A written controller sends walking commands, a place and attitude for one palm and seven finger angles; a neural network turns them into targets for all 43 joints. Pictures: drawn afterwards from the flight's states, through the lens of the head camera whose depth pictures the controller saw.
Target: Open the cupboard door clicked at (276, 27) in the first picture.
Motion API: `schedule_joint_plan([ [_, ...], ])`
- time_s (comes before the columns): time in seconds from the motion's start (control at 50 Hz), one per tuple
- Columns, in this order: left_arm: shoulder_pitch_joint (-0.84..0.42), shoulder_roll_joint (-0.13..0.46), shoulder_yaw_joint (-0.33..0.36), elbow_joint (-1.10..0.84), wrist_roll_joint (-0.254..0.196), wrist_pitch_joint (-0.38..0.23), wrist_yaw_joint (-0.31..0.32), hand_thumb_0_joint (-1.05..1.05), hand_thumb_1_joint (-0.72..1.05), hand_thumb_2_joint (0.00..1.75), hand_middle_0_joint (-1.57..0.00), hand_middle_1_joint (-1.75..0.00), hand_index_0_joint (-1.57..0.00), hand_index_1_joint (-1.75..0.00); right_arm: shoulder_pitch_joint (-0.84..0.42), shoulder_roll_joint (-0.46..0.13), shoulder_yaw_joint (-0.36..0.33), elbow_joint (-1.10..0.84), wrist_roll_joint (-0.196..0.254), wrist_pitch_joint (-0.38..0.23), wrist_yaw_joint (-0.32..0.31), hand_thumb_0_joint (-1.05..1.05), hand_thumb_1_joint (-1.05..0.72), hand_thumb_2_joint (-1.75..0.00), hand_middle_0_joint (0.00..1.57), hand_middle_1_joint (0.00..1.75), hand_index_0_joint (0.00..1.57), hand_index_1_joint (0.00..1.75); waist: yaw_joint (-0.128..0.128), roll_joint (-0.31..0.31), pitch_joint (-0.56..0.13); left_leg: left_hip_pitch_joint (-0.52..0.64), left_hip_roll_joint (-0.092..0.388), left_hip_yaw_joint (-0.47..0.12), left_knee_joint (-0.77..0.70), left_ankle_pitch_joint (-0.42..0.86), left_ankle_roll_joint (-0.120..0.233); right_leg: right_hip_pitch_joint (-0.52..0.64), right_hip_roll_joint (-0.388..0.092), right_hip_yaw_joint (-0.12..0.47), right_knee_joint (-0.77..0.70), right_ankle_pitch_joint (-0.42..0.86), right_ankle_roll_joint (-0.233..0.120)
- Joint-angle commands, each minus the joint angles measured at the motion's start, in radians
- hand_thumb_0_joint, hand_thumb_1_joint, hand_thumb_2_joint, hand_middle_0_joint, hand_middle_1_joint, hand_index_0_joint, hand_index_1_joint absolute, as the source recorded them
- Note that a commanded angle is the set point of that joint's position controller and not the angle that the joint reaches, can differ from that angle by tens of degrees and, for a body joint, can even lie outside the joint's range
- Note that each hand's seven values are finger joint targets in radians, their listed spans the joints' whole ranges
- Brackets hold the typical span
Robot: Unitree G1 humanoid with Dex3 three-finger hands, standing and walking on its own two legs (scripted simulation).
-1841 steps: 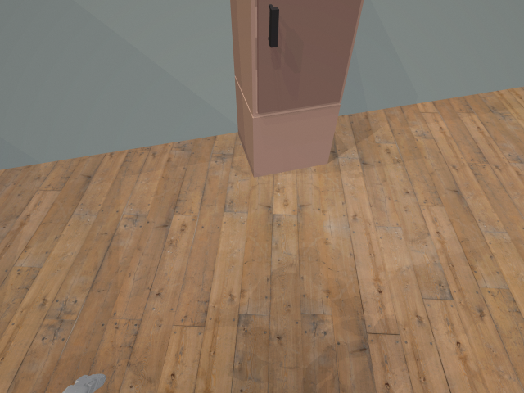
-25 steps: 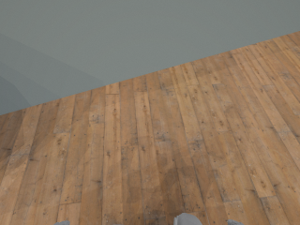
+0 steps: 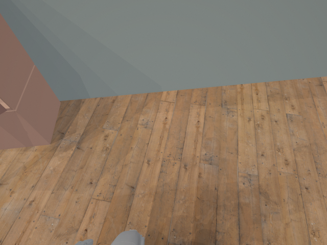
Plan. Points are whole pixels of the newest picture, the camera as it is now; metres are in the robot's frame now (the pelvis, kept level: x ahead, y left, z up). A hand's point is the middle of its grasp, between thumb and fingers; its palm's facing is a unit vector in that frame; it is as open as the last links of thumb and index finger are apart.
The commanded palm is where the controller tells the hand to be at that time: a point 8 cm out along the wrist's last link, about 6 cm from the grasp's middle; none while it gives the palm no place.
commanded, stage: turn to face it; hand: left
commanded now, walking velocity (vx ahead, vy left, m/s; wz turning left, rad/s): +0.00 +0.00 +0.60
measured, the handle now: out of the picture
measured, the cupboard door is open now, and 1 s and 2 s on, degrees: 42 42 42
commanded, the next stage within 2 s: take the last steps up to it in 1.38 s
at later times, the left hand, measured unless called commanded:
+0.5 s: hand out of the picture +0.08 +0.24 -0.15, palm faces +0.28 -0.92 -0.26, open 7.4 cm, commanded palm none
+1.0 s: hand out of the picture -0.08 +0.18 -0.18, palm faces +0.61 -0.75 -0.25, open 7.3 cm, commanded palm none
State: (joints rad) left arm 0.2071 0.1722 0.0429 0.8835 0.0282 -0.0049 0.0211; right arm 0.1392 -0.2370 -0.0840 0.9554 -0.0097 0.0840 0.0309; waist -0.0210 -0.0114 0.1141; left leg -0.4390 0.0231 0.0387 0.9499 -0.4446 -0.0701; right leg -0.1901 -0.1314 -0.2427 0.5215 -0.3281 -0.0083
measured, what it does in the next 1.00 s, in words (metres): steps on the spot, turning left: left foot, then right foot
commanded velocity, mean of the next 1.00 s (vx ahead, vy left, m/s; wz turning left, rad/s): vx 0.00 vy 0.00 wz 0.56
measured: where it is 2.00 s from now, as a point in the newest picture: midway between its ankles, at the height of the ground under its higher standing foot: outside the picture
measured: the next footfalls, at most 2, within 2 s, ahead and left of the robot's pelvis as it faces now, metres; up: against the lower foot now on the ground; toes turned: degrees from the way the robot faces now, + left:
left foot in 0.12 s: +0.04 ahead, +0.13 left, +0.00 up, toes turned +10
right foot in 0.56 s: +0.10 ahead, -0.10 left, +0.00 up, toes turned +17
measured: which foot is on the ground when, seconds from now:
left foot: up 0.00-0.10, down 0.12-0.56, up 0.58-1.00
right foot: down 0.00-0.12, up 0.14-0.54, down 0.56-1.00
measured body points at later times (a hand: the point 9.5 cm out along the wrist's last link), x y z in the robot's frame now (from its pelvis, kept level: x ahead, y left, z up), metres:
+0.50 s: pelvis +0.02 +0.01 +0.00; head +0.07 +0.02 +0.44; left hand +0.07 +0.29 -0.13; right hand +0.15 -0.22 -0.15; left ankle +0.00 +0.12 -0.74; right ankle +0.06 -0.13 -0.71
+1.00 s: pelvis +0.02 -0.01 -0.01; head +0.05 +0.03 +0.44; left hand -0.11 +0.22 -0.16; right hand +0.27 -0.15 -0.14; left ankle -0.05 +0.08 -0.72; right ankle +0.07 -0.11 -0.74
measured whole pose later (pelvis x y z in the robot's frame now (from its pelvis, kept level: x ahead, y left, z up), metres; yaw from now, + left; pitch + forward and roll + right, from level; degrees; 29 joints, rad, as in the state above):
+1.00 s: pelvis +0.02 -0.01 -0.01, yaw +37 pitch +0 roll +1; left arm 0.27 0.22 0.07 0.93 0.03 0.00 0.02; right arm 0.09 -0.23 -0.07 0.94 -0.01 0.07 0.03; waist 0.02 -0.04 0.11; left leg -0.32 0.01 0.08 0.70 -0.40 -0.05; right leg -0.22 -0.18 -0.30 0.59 -0.35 0.02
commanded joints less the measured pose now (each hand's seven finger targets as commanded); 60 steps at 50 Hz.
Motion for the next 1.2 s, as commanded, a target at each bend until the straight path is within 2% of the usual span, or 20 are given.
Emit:
schedule_joint_plan([
  [0.0,0.092,0.240,0.070,-0.032,0.005,-0.006,0.013,0.00,0.90,0.90,-0.20,-0.30,-0.20,-0.30,-0.086,-0.032,0.007,-0.108,0.002,-0.041,0.002,0.00,-0.90,-0.90,0.20,0.30,0.20,0.30,0.066,-0.213,-0.140,0.000,-0.015,0.069,-0.183,-0.018,0.025,0.165,-0.255,0.126,-0.066,0.663,-0.098],
  [0.06,0.072,0.246,0.074,-0.029,-0.003,-0.003,0.004,0.00,0.90,0.90,-0.20,-0.30,-0.20,-0.30,-0.006,-0.066,-0.003,-0.102,-0.004,-0.051,0.000,0.00,-0.90,-0.90,0.20,0.30,0.20,0.30,0.010,-0.152,-0.174,0.214,-0.031,0.088,-0.424,0.149,0.048,0.062,-0.239,0.060,0.079,0.579,-0.035],
  [0.08,0.055,0.234,0.072,-0.046,-0.012,0.001,-0.002,0.00,0.90,0.90,-0.20,-0.30,-0.20,-0.30,0.079,-0.128,-0.019,-0.084,-0.009,-0.059,-0.002,0.00,-0.90,-0.90,0.20,0.30,0.20,0.30,-0.044,-0.024,-0.234,0.396,0.039,0.002,-0.513,0.353,0.086,-0.066,-0.199,0.018,0.254,0.442,0.016],
  [0.1,0.023,0.153,0.055,-0.096,-0.020,0.005,-0.012,0.00,0.90,0.90,-0.20,-0.30,-0.20,-0.30,0.151,-0.260,-0.053,-0.077,-0.019,-0.065,-0.010,0.00,-0.90,-0.90,0.20,0.30,0.20,0.30,-0.085,0.311,-0.252,0.536,0.351,-0.429,-0.555,0.765,0.247,-0.384,-0.030,0.014,0.510,-0.265,0.097],
  [0.12,-0.042,0.157,0.043,-0.132,-0.007,0.020,0.000,0.00,0.90,0.90,-0.20,-0.30,-0.20,-0.30,0.211,-0.294,-0.051,-0.058,-0.011,-0.056,-0.018,0.00,-0.90,-0.90,0.20,0.30,0.20,0.30,-0.099,0.233,-0.261,0.481,0.435,-0.459,-0.557,0.829,0.328,-0.416,-0.010,0.159,0.608,-0.379,0.077],
  [0.24,-0.007,0.154,0.053,-0.044,-0.007,0.034,-0.009,0.00,0.90,0.90,-0.20,-0.30,-0.20,-0.30,0.044,-0.181,-0.011,-0.103,-0.011,-0.080,-0.050,0.00,-0.90,-0.90,0.20,0.30,0.20,0.30,0.012,0.113,-0.171,0.344,0.206,-0.239,-0.586,0.744,0.227,-0.395,0.014,0.245,0.659,-0.060,0.102],
  [0.42,-0.072,0.134,0.039,-0.091,-0.016,0.030,-0.004,0.00,0.90,0.90,-0.20,-0.30,-0.20,-0.30,0.057,-0.187,-0.026,-0.095,-0.019,-0.065,-0.042,0.00,-0.90,-0.90,0.20,0.30,0.20,0.30,0.000,0.156,-0.160,0.263,0.173,-0.347,-0.559,0.619,0.238,-0.240,0.091,0.224,0.307,-0.100,0.095],
  [0.5,0.038,0.148,0.047,-0.070,-0.020,0.010,0.002,0.00,0.90,0.90,-0.20,-0.30,-0.20,-0.30,0.000,-0.174,-0.034,-0.110,-0.010,-0.057,-0.040,0.00,-0.90,-0.90,0.20,0.30,0.20,0.30,0.057,0.156,-0.184,0.117,0.114,-0.368,-0.462,0.539,0.183,0.037,0.121,0.201,-0.019,0.079,0.075],
  [0.52,0.082,0.190,0.058,-0.061,-0.014,-0.001,0.008,0.00,0.90,0.90,-0.20,-0.30,-0.20,-0.30,0.009,-0.136,-0.031,-0.114,-0.002,-0.058,-0.035,0.00,-0.90,-0.90,0.20,0.30,0.20,0.30,0.076,0.036,-0.201,-0.004,0.049,-0.325,-0.370,0.356,0.130,0.190,0.023,0.288,-0.157,0.133,0.053],
  [0.54,0.101,0.280,0.076,-0.059,0.004,-0.009,0.017,0.00,0.90,0.90,-0.20,-0.30,-0.20,-0.30,0.029,-0.070,-0.023,-0.130,0.006,-0.061,-0.029,0.00,-0.90,-0.90,0.20,0.30,0.20,0.30,0.081,-0.270,-0.207,-0.176,-0.111,-0.121,-0.124,-0.045,0.044,0.278,-0.267,0.572,-0.233,0.216,-0.057],
  [0.56,0.081,0.302,0.067,-0.072,-0.001,0.000,0.017,0.00,0.90,0.90,-0.20,-0.30,-0.20,-0.30,0.028,-0.101,-0.032,-0.135,-0.005,-0.055,-0.026,0.00,-0.90,-0.90,0.20,0.30,0.20,0.30,0.073,-0.229,-0.176,-0.150,-0.096,-0.109,0.108,-0.191,0.036,0.133,-0.395,0.590,-0.237,0.298,-0.145],
  [0.58,0.040,0.252,0.062,-0.075,-0.005,-0.006,0.022,0.00,0.90,0.90,-0.20,-0.30,-0.20,-0.30,0.018,-0.106,-0.035,-0.114,-0.010,-0.042,-0.026,0.00,-0.90,-0.90,0.20,0.30,0.20,0.30,0.052,-0.264,-0.155,-0.148,-0.054,-0.137,0.243,-0.155,0.037,0.068,-0.342,0.581,-0.234,0.308,-0.154],
  [0.64,-0.050,0.165,0.034,-0.091,-0.012,-0.013,0.015,0.00,0.90,0.90,-0.20,-0.30,-0.20,-0.30,0.044,-0.072,-0.025,-0.066,-0.011,-0.025,-0.006,0.00,-0.90,-0.90,0.20,0.30,0.20,0.30,-0.009,-0.167,-0.105,-0.142,-0.012,-0.094,0.341,0.058,0.009,0.023,-0.183,0.288,-0.196,0.402,-0.080],
  [0.88,0.104,0.223,0.064,-0.018,0.007,-0.008,0.013,0.00,0.90,0.90,-0.20,-0.30,-0.20,-0.30,-0.091,-0.032,0.005,-0.090,0.000,-0.032,-0.001,0.00,-0.90,-0.90,0.20,0.30,0.20,0.30,0.066,-0.213,-0.115,-0.014,-0.003,0.042,-0.118,-0.038,0.018,0.122,-0.264,0.158,-0.127,0.539,-0.112],
  [0.96,0.086,0.237,0.072,0.000,0.000,-0.002,0.003,0.00,0.90,0.90,-0.20,-0.30,-0.20,-0.30,-0.010,-0.052,0.004,-0.078,-0.003,-0.051,-0.005,0.00,-0.90,-0.90,0.20,0.30,0.20,0.30,0.017,-0.159,-0.156,0.233,-0.026,0.073,-0.427,0.143,0.046,0.018,-0.239,0.087,0.011,0.434,-0.042],
  [0.98,0.081,0.221,0.068,-0.011,-0.010,0.003,-0.002,0.00,0.90,0.90,-0.20,-0.30,-0.20,-0.30,0.047,-0.106,-0.009,-0.064,-0.005,-0.060,-0.007,0.00,-0.90,-0.90,0.20,0.30,0.20,0.30,-0.022,-0.036,-0.199,0.388,0.037,0.007,-0.535,0.284,0.074,-0.085,-0.200,0.044,0.150,0.346,0.007],
  [1.0,0.067,0.151,0.053,-0.048,-0.018,0.009,-0.011,0.00,0.90,0.90,-0.20,-0.30,-0.20,-0.30,0.107,-0.231,-0.038,-0.063,-0.016,-0.066,-0.013,0.00,-0.90,-0.90,0.20,0.30,0.20,0.30,-0.056,0.288,-0.219,0.506,0.321,-0.380,-0.577,0.619,0.208,-0.352,-0.045,0.009,0.382,-0.203,0.086],
  [1.02,-0.001,0.134,0.035,-0.082,-0.007,0.022,-0.002,0.00,0.90,0.90,-0.20,-0.30,-0.20,-0.30,0.157,-0.273,-0.039,-0.047,-0.015,-0.056,-0.024,0.00,-0.90,-0.90,0.20,0.30,0.20,0.30,-0.077,0.261,-0.208,0.427,0.425,-0.414,-0.593,0.744,0.306,-0.375,-0.017,0.137,0.502,-0.362,0.073],
  [1.1,0.016,0.142,0.043,0.003,-0.007,0.035,-0.007,0.00,0.90,0.90,-0.20,-0.30,-0.20,-0.30,0.027,-0.162,0.000,-0.076,-0.013,-0.074,-0.058,0.00,-0.90,-0.90,0.20,0.30,0.20,0.30,0.003,0.145,-0.146,0.339,0.256,-0.229,-0.600,0.763,0.249,-0.376,0.003,0.240,0.636,-0.115,0.083],
  [1.18,0.060,0.130,0.038,0.034,-0.008,0.036,-0.008,0.00,0.90,0.90,-0.20,-0.30,-0.20,-0.30,0.045,-0.140,0.011,-0.059,-0.007,-0.089,-0.061,0.00,-0.90,-0.90,0.20,0.30,0.20,0.30,0.024,0.108,-0.161,0.367,0.216,-0.161,-0.599,0.857,0.236,-0.340,0.021,0.228,0.596,-0.046,0.095],
])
